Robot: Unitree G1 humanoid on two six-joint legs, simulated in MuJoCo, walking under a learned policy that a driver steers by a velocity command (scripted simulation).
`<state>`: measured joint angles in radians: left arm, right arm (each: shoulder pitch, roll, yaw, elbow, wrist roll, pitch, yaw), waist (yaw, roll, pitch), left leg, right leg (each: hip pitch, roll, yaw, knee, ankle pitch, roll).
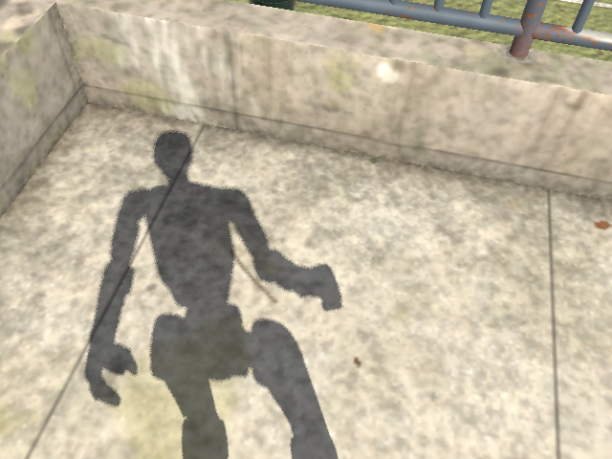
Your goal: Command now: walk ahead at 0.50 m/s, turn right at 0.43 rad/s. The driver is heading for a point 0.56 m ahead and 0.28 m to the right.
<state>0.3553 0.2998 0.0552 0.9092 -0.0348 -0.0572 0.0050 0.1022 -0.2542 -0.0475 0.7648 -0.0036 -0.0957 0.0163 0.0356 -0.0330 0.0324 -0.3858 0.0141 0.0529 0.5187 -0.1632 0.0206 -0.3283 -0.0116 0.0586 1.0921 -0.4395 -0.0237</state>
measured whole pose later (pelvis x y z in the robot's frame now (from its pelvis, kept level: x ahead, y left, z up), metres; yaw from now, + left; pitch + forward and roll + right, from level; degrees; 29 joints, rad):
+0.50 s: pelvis +0.26 -0.07 -0.01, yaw -17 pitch +1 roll +1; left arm 0.13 0.29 0.08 0.71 -0.02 -0.03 -0.04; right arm 0.23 -0.30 -0.07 0.88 0.02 -0.08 0.00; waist -0.02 0.00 0.08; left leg -0.23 0.06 0.04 1.13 -0.48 -0.02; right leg -0.46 0.04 -0.04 0.64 -0.20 -0.10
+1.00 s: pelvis +0.52 -0.12 -0.01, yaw -32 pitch +2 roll +1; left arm 0.31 0.30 0.07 0.76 -0.01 -0.01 0.03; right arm 0.05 -0.26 -0.04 0.76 -0.02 -0.10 0.03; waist 0.04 -0.02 0.05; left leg -0.44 -0.03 0.01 0.51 -0.11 0.02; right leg -0.34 0.09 0.16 1.13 -0.57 0.03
